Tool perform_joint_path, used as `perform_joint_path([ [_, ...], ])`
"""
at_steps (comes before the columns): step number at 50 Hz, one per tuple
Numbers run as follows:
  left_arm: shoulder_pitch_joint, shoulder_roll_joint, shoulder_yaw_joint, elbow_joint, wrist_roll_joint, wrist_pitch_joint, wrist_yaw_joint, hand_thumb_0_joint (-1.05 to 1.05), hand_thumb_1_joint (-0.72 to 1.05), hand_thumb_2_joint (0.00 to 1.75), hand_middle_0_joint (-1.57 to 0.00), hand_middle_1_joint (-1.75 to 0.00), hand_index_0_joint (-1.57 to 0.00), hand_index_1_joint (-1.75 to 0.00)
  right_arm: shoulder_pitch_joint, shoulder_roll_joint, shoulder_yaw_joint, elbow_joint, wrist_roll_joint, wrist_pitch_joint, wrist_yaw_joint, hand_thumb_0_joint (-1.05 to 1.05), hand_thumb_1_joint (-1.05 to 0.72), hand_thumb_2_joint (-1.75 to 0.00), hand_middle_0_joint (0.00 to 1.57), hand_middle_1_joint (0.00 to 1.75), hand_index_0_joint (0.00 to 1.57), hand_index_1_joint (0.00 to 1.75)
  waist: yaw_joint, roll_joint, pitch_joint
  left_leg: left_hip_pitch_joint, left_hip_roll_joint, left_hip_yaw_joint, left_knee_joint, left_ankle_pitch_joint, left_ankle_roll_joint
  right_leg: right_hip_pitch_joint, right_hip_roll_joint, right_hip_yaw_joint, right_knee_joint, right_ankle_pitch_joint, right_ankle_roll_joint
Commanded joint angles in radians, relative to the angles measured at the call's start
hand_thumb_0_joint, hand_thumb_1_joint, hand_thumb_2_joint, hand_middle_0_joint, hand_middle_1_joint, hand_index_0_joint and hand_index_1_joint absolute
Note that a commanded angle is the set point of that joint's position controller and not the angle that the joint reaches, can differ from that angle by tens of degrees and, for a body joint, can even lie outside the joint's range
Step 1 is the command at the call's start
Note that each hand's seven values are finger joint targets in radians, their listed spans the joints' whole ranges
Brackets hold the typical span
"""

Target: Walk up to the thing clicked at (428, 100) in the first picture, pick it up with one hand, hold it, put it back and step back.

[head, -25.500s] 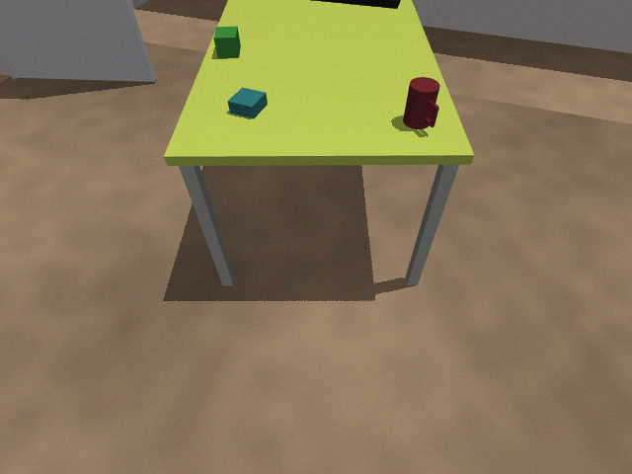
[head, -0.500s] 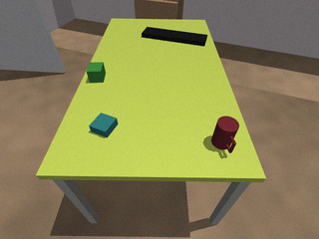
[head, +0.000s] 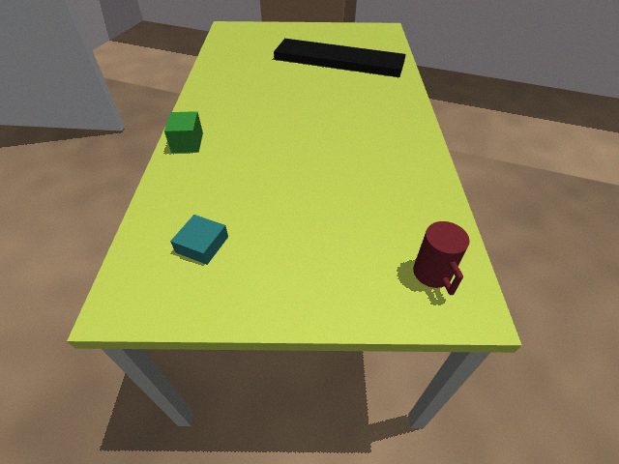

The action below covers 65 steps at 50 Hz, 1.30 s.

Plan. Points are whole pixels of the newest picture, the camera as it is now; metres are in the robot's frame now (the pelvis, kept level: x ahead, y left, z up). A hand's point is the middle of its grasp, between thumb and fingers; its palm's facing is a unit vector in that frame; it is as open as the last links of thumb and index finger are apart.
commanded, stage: home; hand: right
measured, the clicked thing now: (443, 262) +0.47 -0.23 -0.09
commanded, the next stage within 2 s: stand in 0.74 s
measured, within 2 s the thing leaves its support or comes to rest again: neither
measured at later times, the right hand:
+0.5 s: hand out of the picture +0.09 -0.26 -0.15, palm faces -0.03 +0.93 -0.36, open 17.2 cm
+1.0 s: hand out of the picture +0.09 -0.25 -0.15, palm faces -0.04 +0.93 -0.36, open 15.9 cm
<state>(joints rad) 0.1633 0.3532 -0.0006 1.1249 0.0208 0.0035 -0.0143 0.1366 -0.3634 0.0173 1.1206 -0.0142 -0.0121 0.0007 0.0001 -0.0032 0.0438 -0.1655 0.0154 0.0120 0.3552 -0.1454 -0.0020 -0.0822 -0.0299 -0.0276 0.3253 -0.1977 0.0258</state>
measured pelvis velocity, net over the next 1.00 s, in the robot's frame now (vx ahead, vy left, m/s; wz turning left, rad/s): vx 0.01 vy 0.00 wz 0.01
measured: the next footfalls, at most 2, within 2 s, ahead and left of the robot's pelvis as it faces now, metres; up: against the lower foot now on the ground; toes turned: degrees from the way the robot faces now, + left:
none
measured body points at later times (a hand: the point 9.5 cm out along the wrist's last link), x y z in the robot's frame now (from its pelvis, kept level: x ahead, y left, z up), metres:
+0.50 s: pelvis +0.01 +0.00 +0.00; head +0.01 +0.01 +0.45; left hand +0.08 +0.30 -0.14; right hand +0.09 -0.30 -0.13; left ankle +0.03 +0.12 -0.75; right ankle -0.01 -0.14 -0.75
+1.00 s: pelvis +0.01 +0.00 +0.00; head +0.02 +0.01 +0.45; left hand +0.07 +0.30 -0.14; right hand +0.09 -0.30 -0.13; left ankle +0.03 +0.12 -0.75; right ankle -0.01 -0.14 -0.75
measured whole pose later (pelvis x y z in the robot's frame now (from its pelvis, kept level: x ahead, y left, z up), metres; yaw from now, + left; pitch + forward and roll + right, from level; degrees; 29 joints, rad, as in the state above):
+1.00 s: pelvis +0.01 +0.00 +0.00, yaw +1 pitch -2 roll +0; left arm 0.14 0.35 0.00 1.12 0.02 0.00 -0.01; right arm 0.12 -0.36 0.01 1.13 -0.01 -0.01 0.00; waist 0.00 0.00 0.05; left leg -0.15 0.00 0.01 0.34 -0.16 0.00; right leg -0.05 -0.04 -0.04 0.30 -0.21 0.03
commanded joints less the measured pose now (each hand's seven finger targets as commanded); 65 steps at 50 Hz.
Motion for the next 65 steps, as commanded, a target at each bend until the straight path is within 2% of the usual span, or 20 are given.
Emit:
perform_joint_path([
  [1,-0.03,0.204,0.035,-0.055,-0.005,-0.025,0.02,0.0,0.9,0.9,-0.2,-0.29,-0.2,-0.3,-0.041,-0.217,-0.04,-0.05,0.004,-0.023,-0.013,0.0,0.52,-0.08,0.06,0.06,0.06,0.06,0.0,0.003,-0.063,0.055,0.116,-0.111,-0.055,0.112,0.031,-0.023,-0.1,0.092,-0.063,0.098,-0.037],
  [6,-0.042,0.204,0.036,-0.053,-0.007,-0.021,0.02,0.0,0.9,0.9,-0.2,-0.29,-0.2,-0.3,-0.041,-0.214,-0.04,-0.047,0.005,-0.024,-0.015,0.0,0.52,-0.07,0.06,0.06,0.06,0.06,-0.001,-0.001,-0.048,0.047,0.115,-0.108,-0.067,0.126,0.026,-0.017,-0.098,0.085,-0.059,0.096,-0.034],
  [14,-0.052,0.204,0.038,-0.058,-0.006,-0.024,0.024,0.0,0.9,0.9,-0.2,-0.29,-0.2,-0.3,-0.055,-0.215,-0.045,-0.049,0.004,-0.024,-0.016,0.0,0.53,-0.07,0.06,0.06,0.06,0.06,0.001,0.006,-0.074,0.082,0.121,-0.103,-0.05,0.198,0.027,0.001,-0.106,0.082,-0.06,0.153,-0.031],
  [16,-0.06,0.201,0.039,-0.054,-0.005,-0.021,0.023,0.0,0.9,0.9,-0.2,-0.3,-0.2,-0.3,-0.049,-0.21,-0.044,-0.046,0.003,-0.022,-0.016,0.0,0.52,-0.07,0.06,0.06,0.06,0.06,-0.001,-0.007,-0.05,0.051,0.117,-0.106,-0.066,0.128,0.028,0.001,-0.104,0.083,-0.071,0.101,-0.032],
  [20,-0.059,0.199,0.04,-0.054,-0.006,-0.019,0.02,0.0,0.9,0.9,-0.2,-0.29,-0.2,-0.3,-0.061,-0.211,-0.046,-0.047,0.002,-0.023,-0.016,0.0,0.52,-0.07,0.06,0.06,0.06,0.06,0.002,0.008,-0.032,0.05,0.113,-0.108,-0.083,0.081,0.02,-0.024,-0.099,0.08,-0.074,0.053,-0.037],
  [25,-0.061,0.204,0.04,-0.062,-0.005,-0.027,0.022,0.0,0.9,0.9,-0.2,-0.29,-0.2,-0.3,-0.055,-0.209,-0.048,-0.049,0.004,-0.024,-0.013,0.0,0.5,-0.08,0.06,0.06,0.06,0.06,-0.002,-0.007,-0.07,0.074,0.119,-0.104,-0.058,0.161,0.028,0.002,-0.109,0.084,-0.075,0.118,-0.036],
  [26,-0.063,0.203,0.041,-0.06,-0.004,-0.025,0.022,0.0,0.9,0.9,-0.2,-0.29,-0.2,-0.3,-0.055,-0.212,-0.05,-0.047,0.003,-0.022,-0.015,0.0,0.51,-0.08,0.06,0.06,0.06,0.06,-0.003,-0.007,-0.055,0.062,0.112,-0.103,-0.065,0.115,0.026,-0.006,-0.106,0.084,-0.081,0.094,-0.036],
  [28,-0.062,0.207,0.04,-0.064,-0.005,-0.027,0.023,0.0,0.9,0.9,-0.2,-0.29,-0.2,-0.3,-0.064,-0.211,-0.049,-0.053,0.003,-0.023,-0.015,0.0,0.51,-0.08,0.06,0.06,0.06,0.06,-0.002,0.003,-0.086,0.088,0.119,-0.102,-0.051,0.181,0.03,0.01,-0.113,0.084,-0.073,0.151,-0.036],
  [39,-0.05,0.204,0.042,-0.058,-0.004,-0.024,0.022,0.0,0.9,0.9,-0.2,-0.3,-0.2,-0.3,-0.057,-0.209,-0.05,-0.045,0.004,-0.018,-0.012,0.0,0.5,-0.08,0.06,0.06,0.06,0.06,-0.004,-0.001,-0.033,0.048,0.107,-0.113,-0.084,0.043,0.023,-0.023,-0.104,0.08,-0.09,0.034,-0.037],
  [41,-0.051,0.208,0.043,-0.063,-0.004,-0.028,0.023,0.0,0.9,0.9,-0.2,-0.3,-0.2,-0.3,-0.055,-0.21,-0.049,-0.047,0.003,-0.02,-0.012,0.0,0.49,-0.09,0.06,0.06,0.06,0.06,-0.003,-0.009,-0.066,0.07,0.115,-0.11,-0.062,0.117,0.032,-0.002,-0.112,0.082,-0.083,0.105,-0.037],
  [42,-0.058,0.209,0.044,-0.063,-0.004,-0.026,0.023,0.0,0.9,0.9,-0.2,-0.3,-0.2,-0.3,-0.046,-0.204,-0.047,-0.045,0.002,-0.02,-0.012,0.0,0.5,-0.09,0.06,0.06,0.06,0.06,-0.007,-0.01,-0.052,0.05,0.113,-0.11,-0.075,0.104,0.028,-0.002,-0.11,0.08,-0.078,0.088,-0.037],
  [44,-0.047,0.201,0.041,-0.061,-0.007,-0.027,0.023,0.0,0.9,0.9,-0.2,-0.3,-0.2,-0.3,-0.056,-0.212,-0.05,-0.045,0.004,-0.02,-0.013,0.0,0.34,-0.25,0.2,0.22,0.2,0.22,-0.001,0.003,-0.05,0.059,0.112,-0.114,-0.073,0.107,0.026,-0.013,-0.109,0.078,-0.082,0.071,-0.034],
  [45,-0.048,0.203,0.041,-0.061,-0.004,-0.027,0.023,0.0,0.9,0.9,-0.2,-0.3,-0.2,-0.3,-0.055,-0.21,-0.049,-0.046,0.004,-0.018,-0.012,0.0,0.26,-0.33,0.2,0.3,0.2,0.3,-0.003,0.002,-0.045,0.054,0.111,-0.113,-0.07,0.087,0.028,-0.013,-0.109,0.077,-0.086,0.066,-0.035],
  [47,-0.05,0.206,0.042,-0.062,-0.004,-0.027,0.023,0.0,0.9,0.9,-0.2,-0.3,-0.2,-0.3,-0.049,-0.207,-0.049,-0.046,0.004,-0.018,-0.011,0.0,0.1,-0.49,0.2,0.3,0.2,0.3,-0.007,-0.005,-0.047,0.049,0.108,-0.112,-0.072,0.078,0.026,-0.011,-0.111,0.077,-0.088,0.065,-0.036],
  [48,-0.055,0.209,0.043,-0.067,-0.004,-0.028,0.024,0.0,0.9,0.9,-0.2,-0.3,-0.2,-0.3,-0.056,-0.208,-0.051,-0.049,0.004,-0.019,-0.012,0.0,0.02,-0.57,0.2,0.3,0.2,0.3,-0.005,-0.002,-0.063,0.064,0.113,-0.112,-0.063,0.122,0.029,-0.004,-0.113,0.078,-0.08,0.098,-0.037],
  [52,-0.044,0.202,0.041,-0.064,-0.005,-0.026,0.023,0.0,0.9,0.9,-0.2,-0.3,-0.2,-0.3,-0.057,-0.207,-0.05,-0.045,0.004,-0.021,-0.012,0.0,-0.3,-0.89,0.2,0.3,0.2,0.3,0.0,0.007,-0.057,0.058,0.112,-0.114,-0.069,0.123,0.027,-0.003,-0.11,0.072,-0.079,0.084,-0.037],
  [56,-0.05,0.206,0.042,-0.071,-0.007,-0.028,0.026,0.0,0.9,0.9,-0.2,-0.3,-0.2,-0.3,-0.057,-0.21,-0.051,-0.049,0.004,-0.024,-0.013,0.0,-0.62,-0.9,0.2,0.3,0.2,0.3,0.0,0.003,-0.097,0.091,0.121,-0.11,-0.045,0.229,0.031,0.022,-0.116,0.069,-0.064,0.174,-0.036],
  [59,-0.043,0.197,0.039,-0.063,-0.007,-0.025,0.024,0.0,0.9,0.9,-0.2,-0.3,-0.2,-0.3,-0.054,-0.207,-0.049,-0.045,0.005,-0.02,-0.014,0.0,-0.86,-0.9,0.2,0.3,0.2,0.3,0.001,0.006,-0.062,0.06,0.114,-0.114,-0.063,0.162,0.029,0.012,-0.112,0.065,-0.074,0.107,-0.033],
  [60,-0.04,0.197,0.04,-0.062,-0.005,-0.024,0.024,0.0,0.9,0.9,-0.2,-0.3,-0.2,-0.3,-0.06,-0.208,-0.05,-0.048,0.006,-0.019,-0.014,0.0,-0.9,-0.9,0.2,0.3,0.2,0.3,0.002,0.004,-0.051,0.058,0.112,-0.114,-0.066,0.133,0.028,0.001,-0.109,0.064,-0.078,0.086,-0.033],
  [65,-0.047,0.199,0.042,-0.067,-0.004,-0.025,0.024,0.0,0.9,0.9,-0.2,-0.3,-0.2,-0.3,-0.062,-0.205,-0.05,-0.051,0.003,-0.021,-0.013,0.0,-0.9,-0.9,0.2,0.3,0.2,0.3,0.002,0.007,-0.063,0.062,0.112,-0.116,-0.065,0.148,0.028,0.005,-0.112,0.063,-0.073,0.1,-0.036],
])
